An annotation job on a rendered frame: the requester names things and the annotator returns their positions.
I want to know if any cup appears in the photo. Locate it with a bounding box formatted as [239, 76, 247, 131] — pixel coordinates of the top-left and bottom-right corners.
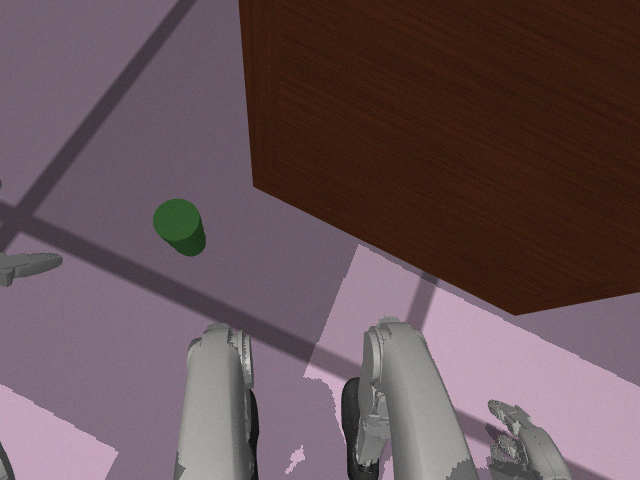
[153, 199, 206, 257]

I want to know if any left robot arm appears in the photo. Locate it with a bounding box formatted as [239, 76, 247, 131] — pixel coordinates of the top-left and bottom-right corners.
[0, 442, 16, 480]

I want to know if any left robot hand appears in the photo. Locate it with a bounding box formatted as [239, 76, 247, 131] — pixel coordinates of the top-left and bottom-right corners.
[0, 180, 63, 287]

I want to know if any right robot hand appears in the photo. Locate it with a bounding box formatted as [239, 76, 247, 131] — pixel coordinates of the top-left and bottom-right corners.
[488, 400, 573, 480]

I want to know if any right robot foot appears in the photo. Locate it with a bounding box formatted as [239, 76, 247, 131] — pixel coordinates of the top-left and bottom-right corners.
[341, 377, 379, 480]

